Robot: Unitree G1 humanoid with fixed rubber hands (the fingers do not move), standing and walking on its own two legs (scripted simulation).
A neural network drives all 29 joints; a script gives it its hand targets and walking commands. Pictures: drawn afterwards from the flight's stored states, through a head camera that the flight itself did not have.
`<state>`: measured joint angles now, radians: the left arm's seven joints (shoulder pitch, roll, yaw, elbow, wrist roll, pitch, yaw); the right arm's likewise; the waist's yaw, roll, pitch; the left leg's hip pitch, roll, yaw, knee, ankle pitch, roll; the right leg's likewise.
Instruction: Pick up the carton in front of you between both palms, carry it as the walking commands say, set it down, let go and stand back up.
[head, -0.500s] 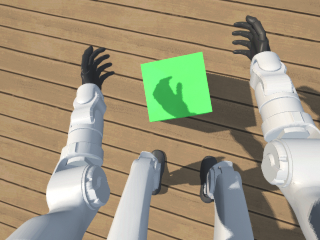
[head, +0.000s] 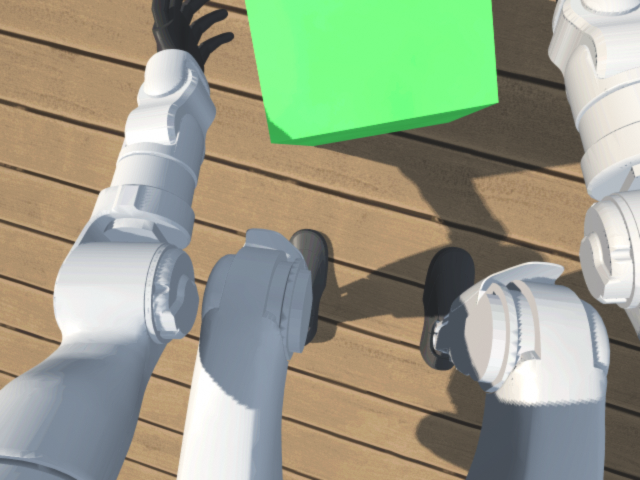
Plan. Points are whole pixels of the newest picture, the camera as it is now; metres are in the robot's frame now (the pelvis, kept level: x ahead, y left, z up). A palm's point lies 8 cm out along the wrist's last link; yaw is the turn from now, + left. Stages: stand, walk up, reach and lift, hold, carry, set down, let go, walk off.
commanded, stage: reach and lift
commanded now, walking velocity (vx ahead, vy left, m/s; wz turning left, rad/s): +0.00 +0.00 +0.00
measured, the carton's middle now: (367, 45) +0.53 +0.04 -0.27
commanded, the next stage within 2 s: none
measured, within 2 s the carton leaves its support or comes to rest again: leaves its support in 0.94 s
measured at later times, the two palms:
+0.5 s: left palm (204, 55) +0.50 +0.21 -0.19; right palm out of the picture +0.57 -0.13 -0.19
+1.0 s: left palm (214, 27) +0.52 +0.19 -0.17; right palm out of the picture +0.56 -0.11 -0.18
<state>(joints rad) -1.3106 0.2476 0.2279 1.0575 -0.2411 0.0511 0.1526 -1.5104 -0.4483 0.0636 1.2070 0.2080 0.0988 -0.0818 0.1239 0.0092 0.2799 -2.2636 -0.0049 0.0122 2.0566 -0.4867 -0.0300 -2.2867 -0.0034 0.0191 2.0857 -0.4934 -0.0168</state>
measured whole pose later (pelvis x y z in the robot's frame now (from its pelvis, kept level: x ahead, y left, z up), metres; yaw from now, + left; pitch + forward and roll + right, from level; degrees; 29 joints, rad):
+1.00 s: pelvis +0.01 +0.00 -0.03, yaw -1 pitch +37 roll +2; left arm -1.31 0.20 0.23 0.98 -0.23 0.13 0.20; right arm -1.44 -0.30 0.02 1.13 0.13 0.13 -0.15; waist 0.10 0.02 0.28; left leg -2.29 -0.04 -0.01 2.19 -0.53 -0.05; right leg -2.31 0.01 0.02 2.21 -0.53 -0.01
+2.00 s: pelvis +0.06 +0.00 +0.22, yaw -3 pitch +33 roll +1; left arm -0.66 -0.08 0.44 0.59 0.18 0.36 0.05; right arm -0.70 0.08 -0.36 0.65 -0.20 0.34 -0.06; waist 0.05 -0.02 -0.25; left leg -1.48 -0.05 -0.05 1.40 -0.49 -0.03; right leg -1.49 0.06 0.05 1.41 -0.48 0.01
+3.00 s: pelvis +0.10 +0.01 +0.38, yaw -3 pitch -5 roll +0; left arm -0.36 -0.17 0.35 0.42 0.32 0.60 -0.01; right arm -0.35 0.17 -0.33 0.41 -0.31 0.60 0.01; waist 0.00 0.00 0.02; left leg -0.19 -0.03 -0.07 0.49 -0.23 0.00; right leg -0.19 0.02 0.07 0.49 -0.22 0.00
